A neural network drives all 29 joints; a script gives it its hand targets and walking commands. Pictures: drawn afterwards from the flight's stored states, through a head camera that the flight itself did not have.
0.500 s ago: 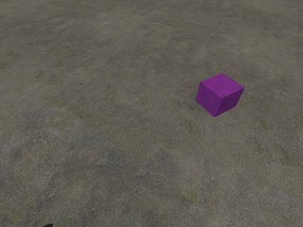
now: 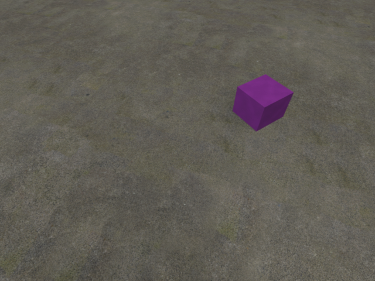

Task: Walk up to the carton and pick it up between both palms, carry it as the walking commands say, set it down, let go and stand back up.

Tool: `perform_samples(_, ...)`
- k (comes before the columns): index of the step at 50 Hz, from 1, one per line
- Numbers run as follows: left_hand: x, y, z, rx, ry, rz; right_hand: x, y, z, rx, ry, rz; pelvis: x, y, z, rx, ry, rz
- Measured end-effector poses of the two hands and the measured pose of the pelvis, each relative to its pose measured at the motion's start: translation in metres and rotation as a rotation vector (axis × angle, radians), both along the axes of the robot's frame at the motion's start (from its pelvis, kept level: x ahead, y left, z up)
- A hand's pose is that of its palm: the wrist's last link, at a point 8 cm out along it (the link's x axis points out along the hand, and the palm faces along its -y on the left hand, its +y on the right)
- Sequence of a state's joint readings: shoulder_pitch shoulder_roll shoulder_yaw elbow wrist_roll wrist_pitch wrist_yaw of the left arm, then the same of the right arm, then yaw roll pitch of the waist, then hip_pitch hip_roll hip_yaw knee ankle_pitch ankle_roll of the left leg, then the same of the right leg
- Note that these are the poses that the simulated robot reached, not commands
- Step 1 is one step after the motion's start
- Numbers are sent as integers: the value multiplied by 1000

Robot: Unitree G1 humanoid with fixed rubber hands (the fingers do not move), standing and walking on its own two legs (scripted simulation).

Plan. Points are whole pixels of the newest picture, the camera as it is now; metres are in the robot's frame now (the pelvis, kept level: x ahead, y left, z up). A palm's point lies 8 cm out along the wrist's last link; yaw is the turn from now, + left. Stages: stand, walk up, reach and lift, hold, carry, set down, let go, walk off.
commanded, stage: walk up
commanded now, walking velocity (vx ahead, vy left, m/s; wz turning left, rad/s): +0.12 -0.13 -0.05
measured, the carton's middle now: (261, 102) +1.42 -0.55 -0.65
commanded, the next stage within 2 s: none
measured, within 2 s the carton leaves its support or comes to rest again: neither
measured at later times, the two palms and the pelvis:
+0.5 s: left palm out of the picture +0.10 +0.23 -0.13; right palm (351, 273) +0.18 -0.34 -0.09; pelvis +0.07 -0.06 +0.00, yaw +15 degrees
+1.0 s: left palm out of the picture +0.14 +0.15 -0.13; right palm (292, 162) +0.47 -0.31 -0.09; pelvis +0.22 -0.13 -0.01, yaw +21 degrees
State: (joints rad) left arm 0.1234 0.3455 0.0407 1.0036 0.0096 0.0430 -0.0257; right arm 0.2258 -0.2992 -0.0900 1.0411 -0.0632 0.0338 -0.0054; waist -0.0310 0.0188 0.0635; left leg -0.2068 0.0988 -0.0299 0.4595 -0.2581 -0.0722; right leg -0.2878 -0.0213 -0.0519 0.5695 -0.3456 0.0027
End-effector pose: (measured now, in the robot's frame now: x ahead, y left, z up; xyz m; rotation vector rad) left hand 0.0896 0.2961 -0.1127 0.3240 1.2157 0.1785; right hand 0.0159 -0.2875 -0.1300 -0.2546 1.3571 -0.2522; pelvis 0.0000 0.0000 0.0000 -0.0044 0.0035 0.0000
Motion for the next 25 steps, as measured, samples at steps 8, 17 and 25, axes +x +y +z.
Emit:
perform_samples(8, -45, -45, 1, -4, 57, 95, 51, -25, 0, 41, -44, 79, 18, -34, 5, 15, -9, 64)
perform_samples(17, -61, -78, -28, -92, 81, 222, 158, -10, 14, 0, -196, 240, 42, -46, -4, -19, -12, 145)
perform_samples(25, 9, -65, -12, -71, -140, 192, 164, -57, 39, -111, -135, 311, 69, -65, 0, -40, -10, 257)
